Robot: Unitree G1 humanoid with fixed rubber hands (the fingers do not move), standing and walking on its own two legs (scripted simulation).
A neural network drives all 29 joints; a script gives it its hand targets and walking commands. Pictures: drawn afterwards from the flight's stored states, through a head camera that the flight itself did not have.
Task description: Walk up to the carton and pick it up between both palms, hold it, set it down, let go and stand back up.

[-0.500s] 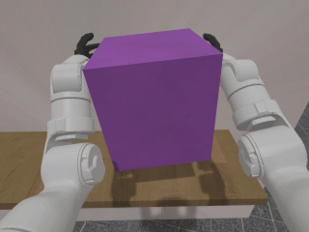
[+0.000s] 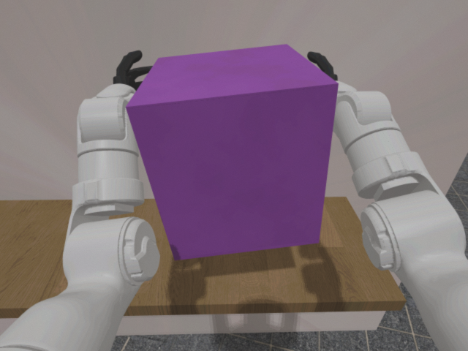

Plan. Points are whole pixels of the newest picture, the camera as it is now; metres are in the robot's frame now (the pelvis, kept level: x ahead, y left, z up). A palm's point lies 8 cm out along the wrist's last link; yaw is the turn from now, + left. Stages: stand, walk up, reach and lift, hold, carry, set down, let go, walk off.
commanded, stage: hold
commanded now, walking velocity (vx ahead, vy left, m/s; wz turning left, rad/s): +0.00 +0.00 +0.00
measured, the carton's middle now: (234, 145) +0.32 +0.00 +0.28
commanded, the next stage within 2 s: set down in 0.50 s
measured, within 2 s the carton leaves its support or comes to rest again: neither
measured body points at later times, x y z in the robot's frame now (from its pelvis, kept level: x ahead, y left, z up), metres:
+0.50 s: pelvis +0.00 +0.00 +0.00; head -0.10 +0.01 +0.44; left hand +0.38 +0.16 +0.34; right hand +0.38 -0.15 +0.34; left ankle +0.00 +0.12 -0.75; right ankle +0.01 -0.11 -0.75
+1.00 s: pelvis +0.00 +0.01 +0.00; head -0.07 +0.05 +0.44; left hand +0.42 +0.18 +0.33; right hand +0.40 -0.13 +0.31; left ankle +0.00 +0.12 -0.75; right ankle +0.01 -0.11 -0.75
